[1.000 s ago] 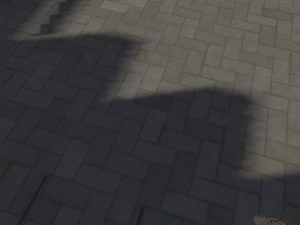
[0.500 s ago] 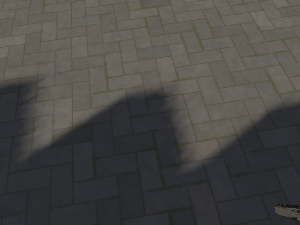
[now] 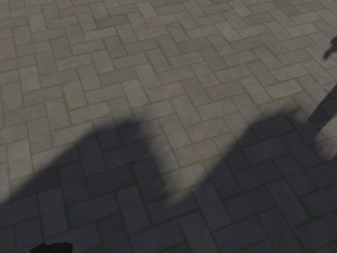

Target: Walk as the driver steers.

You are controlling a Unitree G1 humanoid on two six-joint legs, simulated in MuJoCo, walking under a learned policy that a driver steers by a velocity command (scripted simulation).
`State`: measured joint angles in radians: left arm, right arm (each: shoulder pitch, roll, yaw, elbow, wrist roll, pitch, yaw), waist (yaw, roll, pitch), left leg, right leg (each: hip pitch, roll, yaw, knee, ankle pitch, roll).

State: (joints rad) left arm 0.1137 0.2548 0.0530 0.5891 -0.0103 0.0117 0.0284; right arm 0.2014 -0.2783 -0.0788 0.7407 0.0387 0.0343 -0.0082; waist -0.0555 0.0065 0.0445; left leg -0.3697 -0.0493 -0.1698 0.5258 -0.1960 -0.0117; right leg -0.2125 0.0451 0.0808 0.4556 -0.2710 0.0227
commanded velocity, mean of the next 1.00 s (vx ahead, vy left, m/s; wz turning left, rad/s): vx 0.61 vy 0.00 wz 0.15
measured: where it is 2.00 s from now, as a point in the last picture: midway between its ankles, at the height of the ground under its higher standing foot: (83, 178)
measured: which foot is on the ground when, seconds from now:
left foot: down 0.00-0.00, up 0.02-0.42, down 0.44-0.90, up 0.92-1.00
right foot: down 0.00-0.46, up 0.48-0.88, down 0.90-1.00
